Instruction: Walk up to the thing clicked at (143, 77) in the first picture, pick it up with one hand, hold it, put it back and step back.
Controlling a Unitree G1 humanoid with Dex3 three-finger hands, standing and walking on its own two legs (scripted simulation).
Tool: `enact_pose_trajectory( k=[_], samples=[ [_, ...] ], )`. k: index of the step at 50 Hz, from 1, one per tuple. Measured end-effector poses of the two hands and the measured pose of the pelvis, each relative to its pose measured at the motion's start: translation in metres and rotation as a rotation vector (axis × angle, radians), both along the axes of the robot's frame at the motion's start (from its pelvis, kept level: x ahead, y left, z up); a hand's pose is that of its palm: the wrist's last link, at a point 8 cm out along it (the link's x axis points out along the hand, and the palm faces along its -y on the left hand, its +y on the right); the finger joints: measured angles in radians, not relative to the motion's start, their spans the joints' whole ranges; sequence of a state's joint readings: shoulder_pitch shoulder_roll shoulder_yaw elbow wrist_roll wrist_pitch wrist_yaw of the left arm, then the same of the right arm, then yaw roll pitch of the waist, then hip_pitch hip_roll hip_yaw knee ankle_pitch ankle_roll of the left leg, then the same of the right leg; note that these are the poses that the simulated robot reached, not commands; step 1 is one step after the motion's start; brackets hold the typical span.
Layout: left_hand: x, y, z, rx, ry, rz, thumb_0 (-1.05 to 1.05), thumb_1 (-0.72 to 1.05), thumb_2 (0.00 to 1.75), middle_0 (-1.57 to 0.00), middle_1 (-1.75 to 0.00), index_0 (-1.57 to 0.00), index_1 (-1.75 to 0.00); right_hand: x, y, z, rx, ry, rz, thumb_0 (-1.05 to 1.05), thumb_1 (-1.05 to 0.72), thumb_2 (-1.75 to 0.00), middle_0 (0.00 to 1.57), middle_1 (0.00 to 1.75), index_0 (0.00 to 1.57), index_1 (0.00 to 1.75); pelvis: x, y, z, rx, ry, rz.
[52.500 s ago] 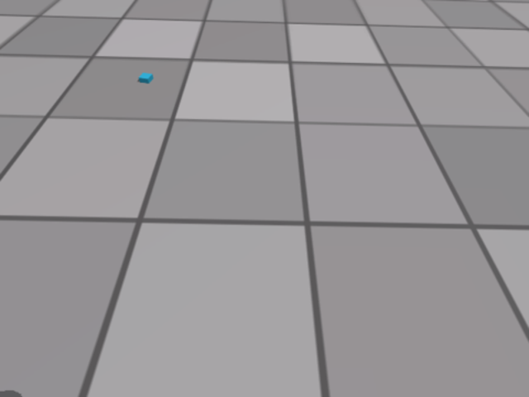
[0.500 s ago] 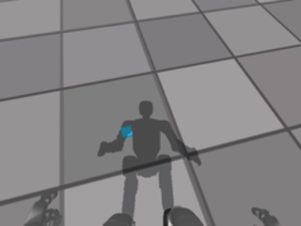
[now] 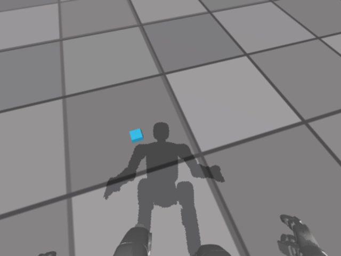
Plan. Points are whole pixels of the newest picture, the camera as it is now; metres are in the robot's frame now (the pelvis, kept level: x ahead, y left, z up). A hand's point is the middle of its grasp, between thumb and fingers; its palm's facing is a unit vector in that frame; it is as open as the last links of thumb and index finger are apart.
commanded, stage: step back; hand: left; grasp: from above
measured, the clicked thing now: (136, 135) +0.85 +0.23 -0.73
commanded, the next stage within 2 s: stand in 1.86 s
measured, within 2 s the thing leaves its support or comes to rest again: neither
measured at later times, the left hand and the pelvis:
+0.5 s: hand out of the picture -0.05 +0.25 -0.14, palm faces +0.05 -0.94 -0.34, open 7.4 cm; pelvis -0.16 -0.02 +0.02, yaw +3 degrees
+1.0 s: hand out of the picture -0.25 +0.25 -0.13, palm faces +0.11 -0.89 -0.43, open 7.4 cm; pelvis -0.31 -0.05 +0.00, yaw +5 degrees
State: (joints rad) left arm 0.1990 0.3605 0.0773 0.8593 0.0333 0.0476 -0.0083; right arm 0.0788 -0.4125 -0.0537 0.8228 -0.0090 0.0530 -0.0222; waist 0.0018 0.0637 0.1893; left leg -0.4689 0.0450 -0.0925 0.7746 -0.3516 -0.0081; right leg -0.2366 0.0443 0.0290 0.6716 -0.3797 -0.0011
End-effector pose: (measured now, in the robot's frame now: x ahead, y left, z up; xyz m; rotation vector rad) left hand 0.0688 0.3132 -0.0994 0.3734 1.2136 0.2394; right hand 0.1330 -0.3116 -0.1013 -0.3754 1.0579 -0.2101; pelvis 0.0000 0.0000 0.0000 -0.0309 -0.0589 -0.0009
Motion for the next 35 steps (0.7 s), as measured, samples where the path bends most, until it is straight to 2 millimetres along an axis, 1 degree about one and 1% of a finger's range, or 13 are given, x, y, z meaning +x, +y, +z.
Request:
enact_pose_trajectory(
  k=[2, 4, 8, 11, 13, 16, 19, 21, 26, 29, 31, 33, 35],
  samples=[
    [-0.016, -0.006, 0.008, 0.0, -0.005, 0.004, 0.01, 0.9, 0.9, -0.2, -0.3, -0.2, -0.3, -0.02, -0.003, 0.0, 0.015, 0.026, -0.017, 0.0, -0.91, -0.89, 0.2, 0.3, 0.2, 0.3, -0.01, -0.004, 0.006, 0.046, 0.006, -0.017],
    [-0.026, -0.01, 0.016, 0.004, -0.01, 0.011, 0.01, 0.9, 0.9, -0.2, -0.3, -0.21, -0.3, -0.041, -0.005, 0.002, 0.026, 0.048, -0.023, 0.0, -0.91, -0.89, 0.2, 0.3, 0.2, 0.3, -0.02, -0.005, 0.011, 0.066, 0.016, -0.013],
    [-0.032, -0.009, 0.023, 0.021, -0.06, 0.001, 0.01, 0.9, 0.9, -0.2, -0.3, -0.21, -0.3, -0.084, -0.008, 0.0, 0.013, 0.106, -0.019, 0.0, -0.91, -0.89, 0.2, 0.3, 0.2, 0.3, -0.043, -0.005, 0.013, 0.062, 0.04, 0.014],
    [-0.033, -0.003, 0.02, 0.029, -0.124, -0.01, 0.01, 0.9, 0.9, -0.2, -0.3, -0.21, -0.3, -0.116, -0.006, -0.003, -0.007, 0.159, -0.003, 0.0, -0.91, -0.89, 0.2, 0.3, 0.2, 0.3, -0.066, -0.004, 0.009, 0.042, 0.046, 0.049],
    [-0.035, 0.001, 0.013, 0.023, -0.169, -0.009, 0.01, 0.9, 0.9, -0.2, -0.3, -0.21, -0.3, -0.135, -0.003, -0.005, -0.022, 0.183, 0.015, 0.0, -0.91, -0.89, 0.2, 0.3, 0.2, 0.3, -0.082, -0.003, 0.003, 0.031, 0.043, 0.076],
    [-0.047, 0.004, 0.001, -0.001, -0.201, 0.007, 0.01, 0.9, 0.9, -0.2, -0.3, -0.21, -0.3, -0.162, 0.006, -0.002, -0.029, 0.203, 0.024, 0.0, -0.91, -0.89, 0.2, 0.3, 0.2, 0.3, -0.108, -0.003, 0.0, 0.077, 0.01, 0.072],
    [-0.07, -0.004, -0.001, -0.034, -0.17, 0.017, 0.01, 0.9, 0.9, -0.2, -0.3, -0.2, -0.3, -0.183, 0.009, 0.009, -0.025, 0.193, 0.031, 0.0, -0.91, -0.89, 0.2, 0.3, 0.2, 0.3, -0.126, -0.004, 0.007, 0.029, 0.008, 0.082],
    [-0.089, -0.01, 0.0, -0.056, -0.148, 0.025, 0.01, 0.9, 0.9, -0.2, -0.3, -0.2, -0.3, -0.192, 0.006, 0.018, -0.036, 0.178, 0.034, 0.01, -0.91, -0.89, 0.2, 0.3, 0.21, 0.3, -0.137, -0.007, 0.013, 0.011, 0.016, 0.077],
    [-0.143, -0.019, -0.004, -0.06, -0.088, 0.025, 0.01, 0.9, 0.9, -0.2, -0.3, -0.2, -0.3, -0.197, -0.009, 0.029, -0.055, 0.095, 0.042, 0.01, -0.9, -0.89, 0.2, 0.3, 0.21, 0.3, -0.17, -0.018, 0.015, 0.008, 0.036, 0.04],
    [-0.177, -0.026, -0.008, -0.04, -0.045, 0.012, 0.01, 0.9, 0.9, -0.2, -0.3, -0.2, -0.3, -0.2, -0.021, 0.027, -0.057, 0.038, 0.053, 0.0, -0.9, -0.89, 0.2, 0.3, 0.21, 0.3, -0.194, -0.027, 0.01, 0.016, 0.036, 0.011],
    [-0.199, -0.031, -0.011, -0.022, -0.024, 0.003, 0.01, 0.9, 0.9, -0.2, -0.3, -0.2, -0.3, -0.206, -0.032, 0.02, -0.049, 0.004, 0.058, 0.0, -0.9, -0.89, 0.2, 0.3, 0.21, 0.3, -0.211, -0.036, 0.003, 0.026, 0.032, -0.008],
    [-0.222, -0.039, -0.012, -0.005, -0.008, 0.008, 0.01, 0.9, 0.9, -0.2, -0.3, -0.2, -0.3, -0.215, -0.043, 0.011, -0.035, -0.016, 0.05, 0.0, -0.9, -0.89, 0.2, 0.3, 0.21, 0.3, -0.23, -0.043, -0.003, 0.0, 0.012, -0.008],
    [-0.246, -0.048, -0.006, -0.005, 0.001, 0.015, 0.01, 0.9, 0.9, -0.2, -0.3, -0.2, -0.3, -0.23, -0.049, 0.005, -0.019, -0.013, 0.034, 0.0, -0.91, -0.89, 0.2, 0.3, 0.2, 0.3, -0.244, -0.048, -0.002, -0.012, 0.003, 0.011]
  ],
)
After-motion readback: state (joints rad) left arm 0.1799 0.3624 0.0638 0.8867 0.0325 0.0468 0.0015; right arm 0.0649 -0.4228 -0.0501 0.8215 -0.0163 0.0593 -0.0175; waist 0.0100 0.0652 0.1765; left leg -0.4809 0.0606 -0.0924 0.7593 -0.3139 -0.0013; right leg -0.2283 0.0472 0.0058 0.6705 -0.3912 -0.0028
